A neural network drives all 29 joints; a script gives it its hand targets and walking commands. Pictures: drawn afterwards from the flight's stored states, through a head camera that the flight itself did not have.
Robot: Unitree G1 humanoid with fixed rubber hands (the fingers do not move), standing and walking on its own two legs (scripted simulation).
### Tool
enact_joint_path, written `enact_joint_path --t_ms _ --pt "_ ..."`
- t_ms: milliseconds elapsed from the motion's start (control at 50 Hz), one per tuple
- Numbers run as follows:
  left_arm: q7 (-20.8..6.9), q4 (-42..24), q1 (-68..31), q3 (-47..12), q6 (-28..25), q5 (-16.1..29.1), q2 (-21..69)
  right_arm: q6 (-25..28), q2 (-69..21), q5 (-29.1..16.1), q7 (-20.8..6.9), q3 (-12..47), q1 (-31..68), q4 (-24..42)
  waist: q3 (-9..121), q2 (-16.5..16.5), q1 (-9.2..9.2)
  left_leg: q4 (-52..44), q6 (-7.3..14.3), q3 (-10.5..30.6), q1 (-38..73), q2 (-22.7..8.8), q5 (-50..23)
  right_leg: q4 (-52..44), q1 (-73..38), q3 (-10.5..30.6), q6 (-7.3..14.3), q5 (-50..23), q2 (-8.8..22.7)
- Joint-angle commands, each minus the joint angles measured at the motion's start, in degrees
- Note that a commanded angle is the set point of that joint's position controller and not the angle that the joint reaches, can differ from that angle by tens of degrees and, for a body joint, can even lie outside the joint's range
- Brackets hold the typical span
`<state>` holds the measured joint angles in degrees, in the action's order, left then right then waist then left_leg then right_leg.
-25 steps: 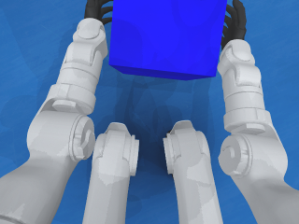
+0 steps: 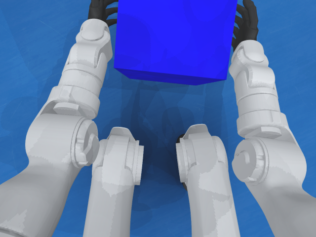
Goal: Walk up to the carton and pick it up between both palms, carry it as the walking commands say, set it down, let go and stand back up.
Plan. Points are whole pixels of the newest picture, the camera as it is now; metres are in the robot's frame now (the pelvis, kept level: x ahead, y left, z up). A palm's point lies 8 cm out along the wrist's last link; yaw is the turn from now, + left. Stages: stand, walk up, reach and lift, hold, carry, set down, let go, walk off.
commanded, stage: set down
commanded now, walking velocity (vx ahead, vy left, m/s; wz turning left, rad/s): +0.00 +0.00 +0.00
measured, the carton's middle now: (170, 37) +0.53 -0.03 -0.23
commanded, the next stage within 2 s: none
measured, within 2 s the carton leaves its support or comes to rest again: rests again in 0.34 s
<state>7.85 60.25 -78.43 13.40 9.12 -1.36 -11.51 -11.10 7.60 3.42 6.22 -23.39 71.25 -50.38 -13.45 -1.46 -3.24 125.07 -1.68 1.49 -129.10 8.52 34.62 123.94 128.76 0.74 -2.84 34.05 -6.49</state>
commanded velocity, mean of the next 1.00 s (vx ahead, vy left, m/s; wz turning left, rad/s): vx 0.00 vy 0.00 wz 0.00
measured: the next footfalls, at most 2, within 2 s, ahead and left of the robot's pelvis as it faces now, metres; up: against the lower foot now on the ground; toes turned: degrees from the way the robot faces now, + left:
none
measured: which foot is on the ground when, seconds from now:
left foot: down 0.00-1.00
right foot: down 0.00-1.00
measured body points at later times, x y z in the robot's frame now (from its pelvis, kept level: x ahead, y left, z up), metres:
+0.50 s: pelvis +0.00 +0.00 -0.01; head +0.35 +0.00 +0.26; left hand +0.54 +0.12 -0.18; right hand +0.51 -0.18 -0.19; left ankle +0.10 +0.11 -0.34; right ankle +0.11 -0.12 -0.34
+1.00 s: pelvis +0.00 +0.00 -0.02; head +0.35 +0.00 +0.26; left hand +0.55 +0.12 -0.19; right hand +0.51 -0.19 -0.19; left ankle +0.10 +0.11 -0.34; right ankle +0.11 -0.12 -0.34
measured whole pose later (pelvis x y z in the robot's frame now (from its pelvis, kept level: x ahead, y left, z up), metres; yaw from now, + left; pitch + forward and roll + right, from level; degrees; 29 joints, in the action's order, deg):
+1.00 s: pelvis +0.00 +0.00 -0.02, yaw +0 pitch +35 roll -2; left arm 5.3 64.3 -80.5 11.8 6.8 -0.7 -14.0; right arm -7.7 10.3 1.6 3.7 -21.3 74.5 -57.5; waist -18.6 -1.2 -3.7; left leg 128.8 -0.2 0.0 -128.7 6.4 34.7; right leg 127.6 128.1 -0.1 -2.2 34.2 -4.4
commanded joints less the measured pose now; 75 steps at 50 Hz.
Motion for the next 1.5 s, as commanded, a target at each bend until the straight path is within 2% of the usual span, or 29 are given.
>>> enact_joint_path --t_ms 0,220,520,820,920,1000,1060,1120,1140,1180,1260,1320,1480 --pt "-14.2 -4.8 -28.4 -16.9 -1.2 3.7 52.2 1.9 -47.2 -4.9 -15.6 22.8 36.3 5.1 59.2 -1.5 -2.17 -9.0 1.8 -2.6 24.9 0.9 -19.2 -8.3 -27.2 -3.9 1.6 -22.3 -1.1" --pt "-14.3 -5.1 -28.8 -17.8 -2.2 4.6 50.7 2.9 -45.7 -5.9 -15.3 23.3 36.6 4.9 57.9 -1.5 -2.26 -7.8 2.0 -2.1 24.5 0.8 -20.1 -6.8 -26.8 -3.4 1.8 -23.2 -0.9" --pt "-15.0 -3.1 -28.7 -16.8 -2.7 4.4 48.6 3.5 -43.8 -5.7 -15.4 22.1 37.0 2.7 52.9 -1.3 -2.36 -6.8 2.5 -1.7 22.4 0.5 -17.9 -5.8 -25.0 -2.9 2.2 -21.0 -0.5" --pt "-15.0 -1.5 -28.5 -14.2 -2.7 3.0 43.9 4.0 -39.6 -4.6 -15.1 18.6 35.8 0.3 49.1 -1.5 -2.41 -6.4 2.4 -1.6 22.0 0.0 -15.3 -5.4 -23.2 -3.0 2.3 -17.8 -0.1" --pt "-13.6 -1.3 -26.9 -13.0 -3.4 2.7 37.4 5.0 -33.4 -4.4 -13.6 16.5 33.5 -0.8 49.6 -1.6 -2.47 -6.4 1.8 -1.7 23.1 -0.4 -15.6 -5.3 -24.0 -3.2 2.0 -17.8 0.2" --pt "-11.5 -0.5 -25.0 -11.5 -4.3 2.5 28.8 6.3 -25.2 -4.3 -11.2 14.1 30.8 -2.1 50.4 -1.8 -2.53 -6.6 1.2 -1.7 24.3 -0.9 -15.5 -5.6 -25.2 -3.3 1.6 -17.6 0.7" --pt "-8.3 0.4 -22.5 -9.0 -5.4 2.5 15.8 7.7 -12.6 -4.2 -7.8 10.7 26.9 -3.4 51.3 -1.8 -2.62 -7.0 0.7 -1.9 25.6 -1.6 -14.8 -6.1 -26.8 -3.2 1.4 -17.2 1.2" --pt "-3.4 1.8 -17.9 -7.3 -6.7 4.3 -4.2 9.4 7.3 -5.5 -2.3 6.8 20.3 -5.8 52.3 -1.2 -3.09 -7.9 0.1 -1.9 26.8 -2.9 -13.4 -7.2 -28.6 -3.1 1.0 -16.3 2.3" --pt "-2.3 1.9 -17.4 -7.4 -6.9 5.2 -8.2 9.9 11.2 -6.4 -0.9 6.3 19.0 -6.8 53.2 -1.0 -3.40 -8.2 0.1 -1.6 27.3 -3.4 -13.4 -7.6 -29.0 -2.9 1.0 -16.4 2.6" --pt "-1.1 1.6 -17.6 -8.3 -7.3 7.1 -11.4 10.7 13.3 -8.3 0.5 7.1 18.0 -8.0 54.9 -1.1 -3.35 -8.3 0.2 -1.1 28.4 -4.1 -14.1 -7.8 -29.4 -2.5 1.0 -17.5 3.3" --pt "-0.9 1.2 -17.8 -10.2 -7.8 9.7 -12.9 11.5 13.7 -12.2 0.7 10.3 17.8 -9.1 56.0 -2.1 -2.21 -8.1 0.3 -0.6 29.1 -5.3 -15.3 -7.5 -28.7 -1.8 0.9 -19.2 4.3" --pt "-1.4 1.1 -17.4 -11.5 -8.0 11.1 -13.2 11.8 14.7 -14.2 0.4 11.6 17.4 -9.6 56.6 -2.5 -2.09 -7.7 0.4 -0.3 29.0 -6.0 -15.9 -7.3 -28.3 -1.3 0.9 -20.2 4.7" --pt "-2.3 0.2 -15.0 -11.4 -8.0 12.2 -14.2 12.0 16.8 -15.6 -0.3 12.4 15.2 -8.9 58.3 -2.2 -1.90 -7.2 0.7 -0.1 28.8 -6.5 -17.3 -7.0 -28.6 -0.8 0.8 -21.6 5.1"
